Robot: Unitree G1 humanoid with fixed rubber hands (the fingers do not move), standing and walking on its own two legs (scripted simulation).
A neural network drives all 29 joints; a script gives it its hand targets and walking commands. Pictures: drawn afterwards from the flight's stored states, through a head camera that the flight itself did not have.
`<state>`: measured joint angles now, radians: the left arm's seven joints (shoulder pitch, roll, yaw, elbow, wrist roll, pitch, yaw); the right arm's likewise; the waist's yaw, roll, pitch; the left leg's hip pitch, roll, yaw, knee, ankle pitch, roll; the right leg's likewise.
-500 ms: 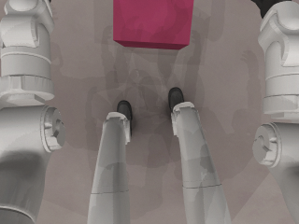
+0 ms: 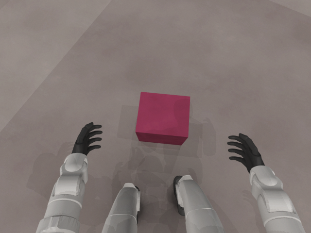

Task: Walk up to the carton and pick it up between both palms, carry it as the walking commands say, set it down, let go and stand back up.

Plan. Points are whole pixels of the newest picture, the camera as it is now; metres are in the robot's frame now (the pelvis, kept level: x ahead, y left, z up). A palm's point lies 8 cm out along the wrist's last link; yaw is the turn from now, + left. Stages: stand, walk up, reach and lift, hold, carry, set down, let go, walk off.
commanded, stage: let go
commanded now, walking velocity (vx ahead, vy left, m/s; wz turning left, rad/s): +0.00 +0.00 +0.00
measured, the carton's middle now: (162, 120) +0.52 -0.04 -0.60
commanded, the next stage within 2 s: stand in 0.70 s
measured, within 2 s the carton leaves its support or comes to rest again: neither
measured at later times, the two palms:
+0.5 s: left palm (52, 179) +0.23 +0.24 -0.03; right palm (246, 169) +0.23 -0.20 -0.04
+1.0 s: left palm (35, 203) +0.18 +0.28 -0.05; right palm (277, 175) +0.21 -0.27 -0.05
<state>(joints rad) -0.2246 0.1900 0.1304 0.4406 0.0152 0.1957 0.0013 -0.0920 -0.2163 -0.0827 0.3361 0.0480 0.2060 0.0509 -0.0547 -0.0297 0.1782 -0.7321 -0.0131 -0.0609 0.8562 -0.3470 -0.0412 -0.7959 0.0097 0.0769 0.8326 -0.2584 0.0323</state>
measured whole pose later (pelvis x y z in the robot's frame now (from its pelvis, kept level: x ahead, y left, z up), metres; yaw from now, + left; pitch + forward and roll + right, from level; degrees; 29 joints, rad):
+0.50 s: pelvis +0.09 +0.01 +0.04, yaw +1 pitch -2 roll -1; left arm 0.26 0.17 0.04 0.43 0.00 0.08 -0.05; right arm 0.28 -0.18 -0.04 0.39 -0.04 0.10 0.06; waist 0.00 0.04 0.13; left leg -0.13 0.00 -0.07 0.52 -0.35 -0.01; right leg -0.18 -0.01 0.05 0.50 -0.28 0.04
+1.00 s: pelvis +0.11 +0.00 +0.04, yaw +1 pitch -1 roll -1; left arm 0.31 0.27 0.06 0.80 0.05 0.03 0.00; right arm 0.32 -0.30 -0.07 0.72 -0.04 0.02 0.00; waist 0.01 0.04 -0.16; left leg -0.10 0.02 -0.07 0.50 -0.37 -0.03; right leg -0.17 0.00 0.04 0.51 -0.31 0.02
